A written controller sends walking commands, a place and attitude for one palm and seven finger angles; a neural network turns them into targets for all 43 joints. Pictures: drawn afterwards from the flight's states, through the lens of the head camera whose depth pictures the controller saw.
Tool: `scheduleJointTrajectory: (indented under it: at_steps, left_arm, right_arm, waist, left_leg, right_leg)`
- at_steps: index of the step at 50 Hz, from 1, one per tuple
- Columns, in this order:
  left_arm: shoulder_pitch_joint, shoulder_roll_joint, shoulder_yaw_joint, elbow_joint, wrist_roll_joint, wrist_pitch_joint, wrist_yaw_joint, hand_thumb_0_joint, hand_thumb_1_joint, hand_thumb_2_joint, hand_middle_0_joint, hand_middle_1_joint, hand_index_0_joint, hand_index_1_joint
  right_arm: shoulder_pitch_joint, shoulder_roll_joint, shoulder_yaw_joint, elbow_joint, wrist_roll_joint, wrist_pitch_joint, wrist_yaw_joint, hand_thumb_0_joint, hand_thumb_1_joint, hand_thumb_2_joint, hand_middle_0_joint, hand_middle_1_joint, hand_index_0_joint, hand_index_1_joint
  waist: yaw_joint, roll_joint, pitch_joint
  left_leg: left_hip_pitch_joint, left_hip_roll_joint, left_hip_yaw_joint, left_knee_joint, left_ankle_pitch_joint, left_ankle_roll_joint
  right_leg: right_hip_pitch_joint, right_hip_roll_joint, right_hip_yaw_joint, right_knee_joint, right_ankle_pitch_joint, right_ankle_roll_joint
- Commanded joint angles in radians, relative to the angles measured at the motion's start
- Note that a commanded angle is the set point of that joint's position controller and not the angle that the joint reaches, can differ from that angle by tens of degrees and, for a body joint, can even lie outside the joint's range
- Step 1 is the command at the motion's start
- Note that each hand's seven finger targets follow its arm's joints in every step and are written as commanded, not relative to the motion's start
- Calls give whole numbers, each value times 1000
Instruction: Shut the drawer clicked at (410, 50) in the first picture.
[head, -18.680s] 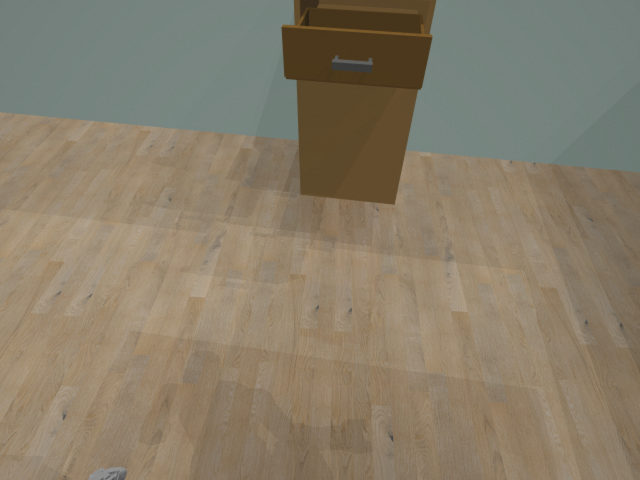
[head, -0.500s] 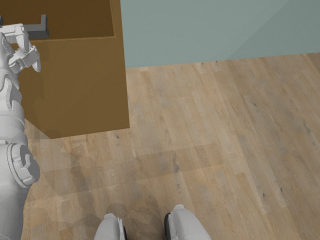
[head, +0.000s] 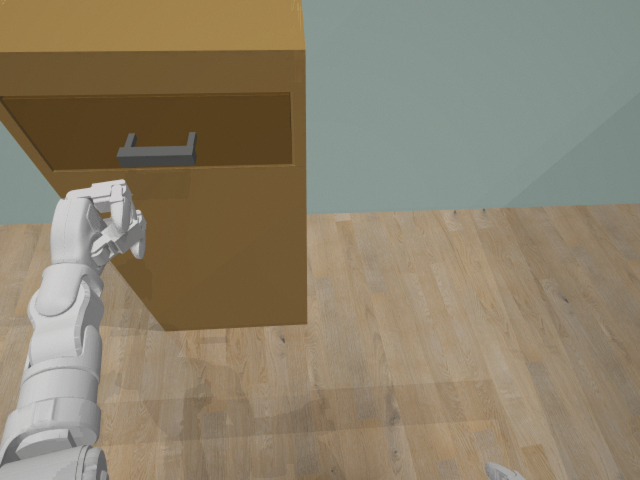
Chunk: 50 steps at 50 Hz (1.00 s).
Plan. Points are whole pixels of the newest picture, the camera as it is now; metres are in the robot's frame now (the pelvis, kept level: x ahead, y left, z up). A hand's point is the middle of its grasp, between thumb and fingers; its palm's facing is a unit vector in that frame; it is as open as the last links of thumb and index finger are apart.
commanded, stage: draw the hand back to the body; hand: left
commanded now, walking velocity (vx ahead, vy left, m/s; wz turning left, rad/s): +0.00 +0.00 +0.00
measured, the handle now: (160, 147) +0.59 +0.25 +0.05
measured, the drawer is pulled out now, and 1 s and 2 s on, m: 0.00 0.00 0.00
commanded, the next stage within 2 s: step back with the hand held close in 1.00 s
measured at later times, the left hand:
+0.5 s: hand (57, 327) +0.25 +0.22 +0.16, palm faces +0.38 -0.88 -0.27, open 3.3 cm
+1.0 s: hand out of the picture +0.14 +0.23 +0.19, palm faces +0.46 -0.80 -0.39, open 3.3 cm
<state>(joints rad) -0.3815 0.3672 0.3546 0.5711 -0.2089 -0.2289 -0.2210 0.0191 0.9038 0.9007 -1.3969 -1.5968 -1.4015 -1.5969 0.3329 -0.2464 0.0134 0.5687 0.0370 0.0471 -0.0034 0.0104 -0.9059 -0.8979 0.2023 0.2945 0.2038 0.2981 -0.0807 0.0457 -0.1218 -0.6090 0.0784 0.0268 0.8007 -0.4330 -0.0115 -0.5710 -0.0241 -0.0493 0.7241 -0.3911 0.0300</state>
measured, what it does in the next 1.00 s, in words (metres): stands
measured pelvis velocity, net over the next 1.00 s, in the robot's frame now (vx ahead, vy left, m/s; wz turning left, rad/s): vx -0.03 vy -0.02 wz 0.03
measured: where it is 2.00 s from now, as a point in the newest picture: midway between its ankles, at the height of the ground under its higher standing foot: outside the picture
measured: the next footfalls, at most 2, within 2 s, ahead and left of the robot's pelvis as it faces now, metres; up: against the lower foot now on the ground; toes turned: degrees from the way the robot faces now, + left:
none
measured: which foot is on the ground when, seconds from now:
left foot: down 0.00-1.00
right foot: down 0.00-1.00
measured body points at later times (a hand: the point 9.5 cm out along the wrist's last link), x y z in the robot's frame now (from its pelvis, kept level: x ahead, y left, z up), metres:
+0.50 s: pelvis -0.02 -0.02 +0.03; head -0.03 -0.04 +0.48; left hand +0.22 +0.27 +0.17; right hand +0.18 -0.23 -0.05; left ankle -0.03 +0.12 -0.71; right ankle -0.03 -0.14 -0.71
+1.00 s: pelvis -0.03 -0.02 +0.04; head -0.05 -0.05 +0.48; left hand +0.11 +0.27 +0.21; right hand +0.17 -0.23 -0.05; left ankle -0.03 +0.12 -0.71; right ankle -0.03 -0.14 -0.71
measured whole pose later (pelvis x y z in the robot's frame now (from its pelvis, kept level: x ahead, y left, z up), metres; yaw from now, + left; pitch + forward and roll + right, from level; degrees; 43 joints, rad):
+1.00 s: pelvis -0.03 -0.02 +0.04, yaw +2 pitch -6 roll -1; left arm 0.52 0.30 0.28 -0.43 -0.06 -0.11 0.11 0.01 0.89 0.90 -1.40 -1.60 -1.41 -1.60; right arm 0.21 -0.23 0.01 0.63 0.00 -0.13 -0.09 0.02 -0.90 -0.90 0.20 0.29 0.20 0.30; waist 0.08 0.09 0.03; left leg -0.08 0.06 0.02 0.42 -0.24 -0.03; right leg -0.05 -0.02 -0.07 0.39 -0.24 0.01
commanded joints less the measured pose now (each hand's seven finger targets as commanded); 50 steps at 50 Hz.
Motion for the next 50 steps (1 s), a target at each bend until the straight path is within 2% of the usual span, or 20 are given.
scheduleJointTrajectory:
  at_steps: [1,6,7,8,9,11,15,20,21,22,26,27,30,32,36,38,41,43,46,50]
  left_arm:
    - [-246,188,5,-294,-45,-35,-25,0,900,900,-1400,-1600,-1400,-1600]
    - [-130,170,-1,-413,-71,12,-43,0,900,900,-1400,-1600,-1400,-1600]
    - [-129,240,-45,-524,65,25,84,0,900,900,-1400,-1600,-1400,-1600]
    - [-45,176,-57,-519,77,49,153,0,900,900,-1400,-1600,-1400,-1600]
    - [0,134,-95,-535,91,70,197,0,900,900,-1400,-1600,-1400,-1600]
    - [42,161,-67,-567,107,92,257,0,900,900,-1400,-1600,-1400,-1600]
    - [46,143,-77,-671,129,101,313,0,900,900,-1400,-1600,-1400,-1600]
    - [181,127,-68,-788,136,99,335,0,900,900,-1400,-1600,-1400,-1600]
    - [220,135,-60,-806,137,96,334,0,900,900,-1400,-1600,-1400,-1600]
    - [270,118,-65,-829,133,96,333,0,900,900,-1400,-1600,-1400,-1600]
    - [430,124,-32,-918,133,94,327,0,900,900,-1400,-1600,-1400,-1600]
    - [456,109,-38,-951,132,92,324,0,900,900,-1400,-1600,-1400,-1600]
    - [565,118,-6,-1028,134,85,326,0,900,900,-1400,-1600,-1400,-1600]
    - [609,118,-3,-1070,132,83,321,0,900,900,-1400,-1600,-1400,-1600]
    - [715,132,30,-1156,135,69,323,0,900,900,-1400,-1600,-1400,-1600]
    - [762,127,36,-1203,137,60,328,0,900,900,-1400,-1600,-1400,-1600]
    - [861,132,57,-1246,139,55,332,0,900,900,-1400,-1600,-1400,-1600]
    - [834,103,31,-1219,142,56,332,0,900,900,-1400,-1600,-1400,-1600]
    - [791,105,29,-1184,147,59,338,0,900,900,-1400,-1600,-1400,-1600]
    - [780,104,30,-1205,150,52,343,0,900,900,-1400,-1600,-1400,-1600]
  right_arm:
    - [14,-151,-56,-98,10,-61,-24,0,-900,-900,200,300,200,300]
    - [-69,-141,-42,-135,20,-96,-39,0,-900,-900,200,300,200,300]
    - [-129,-131,-48,-146,14,-90,-47,0,-900,-900,200,300,200,300]
    - [-136,-121,-46,-151,7,-92,-56,0,-900,-900,200,300,200,300]
    - [-156,-119,-38,-149,9,-93,-60,0,-900,-900,200,300,200,300]
    - [-185,-123,-33,-139,9,-91,-74,0,-900,-900,200,300,200,300]
    - [-230,-108,-17,-131,2,-107,-87,0,-900,-900,200,300,200,300]
    - [-256,-97,-12,-117,-12,-140,-88,0,-900,-900,200,300,200,300]
    - [-260,-99,-13,-114,-15,-146,-87,0,-900,-900,200,300,200,300]
    - [-263,-92,-11,-115,-17,-151,-85,0,-900,-900,200,300,200,300]
    - [-274,-90,-17,-114,-26,-164,-78,0,-900,-900,200,300,200,300]
    - [-276,-84,-16,-116,-24,-166,-76,0,-900,-900,200,300,200,300]
    - [-274,-80,-21,-117,-31,-176,-72,0,-900,-900,200,300,200,300]
    - [-280,-78,-20,-119,-33,-182,-71,0,-900,-900,200,300,200,300]
    - [-285,-74,-28,-122,-36,-201,-75,0,-900,-900,200,300,200,300]
    - [-282,-68,-26,-123,-37,-215,-77,0,-900,-900,200,300,200,300]
    - [-282,-65,-32,-123,-37,-233,-84,0,-900,-900,200,300,200,300]
    - [-270,-69,-34,-113,-37,-236,-88,0,-900,-900,200,300,200,300]
    - [-262,-75,-36,-101,-37,-240,-97,0,-900,-900,200,300,200,300]
    - [-269,-71,-33,-104,-40,-247,-100,0,-900,-900,200,300,200,300]
  waist:
    - [-1,43,-289]
    - [33,23,-244]
    - [75,35,-232]
    - [58,9,-182]
    - [63,4,-141]
    - [72,-55,-93]
    - [78,6,-58]
    - [98,19,-38]
    - [104,-9,-29]
    - [106,8,-18]
    - [121,-19,12]
    - [119,11,25]
    - [129,-20,24]
    - [130,-2,58]
    - [138,-27,86]
    - [140,9,98]
    - [150,-20,108]
    - [134,-38,135]
    - [129,-51,168]
    - [140,-22,124]
  left_leg:
    - [283,-49,-14,-89,561,33]
    - [298,-60,-19,-138,467,31]
    - [356,-76,-4,-184,457,33]
    - [364,-69,1,-214,406,30]
    - [356,-68,-2,-242,365,28]
    - [361,-67,0,-282,329,34]
    - [433,-72,3,-350,297,34]
    - [506,-74,12,-400,344,35]
    - [508,-74,10,-409,344,36]
    - [512,-74,14,-415,357,37]
    - [533,-74,21,-431,392,37]
    - [533,-74,25,-432,395,35]
    - [543,-74,25,-432,424,37]
    - [535,-76,24,-442,392,35]
    - [545,-78,30,-432,370,38]
    - [544,-77,27,-436,344,35]
    - [547,-74,28,-429,348,35]
    - [541,-73,29,-429,328,37]
    - [540,-73,27,-436,281,39]
    - [551,-74,19,-440,286,40]
  right_leg:
    - [203,52,-19,-48,523,-38]
    - [256,45,-25,-75,473,-44]
    - [282,20,5,-134,422,-55]
    - [276,23,-5,-157,393,-54]
    - [291,20,-7,-174,358,-53]
    - [326,23,-7,-212,333,-51]
    - [374,17,-1,-269,290,-51]
    - [440,18,-1,-320,326,-49]
    - [447,25,0,-336,321,-48]
    - [467,21,2,-338,336,-47]
    - [486,27,0,-368,371,-42]
    - [492,23,3,-369,372,-42]
    - [505,24,-1,-371,401,-39]
    - [496,24,0,-390,359,-36]
    - [472,29,6,-424,324,-31]
    - [466,26,5,-423,293,-33]
    - [456,33,6,-435,293,-32]
    - [438,29,6,-433,273,-28]
    - [406,30,8,-460,199,-26]
    - [438,22,9,-438,201,-31]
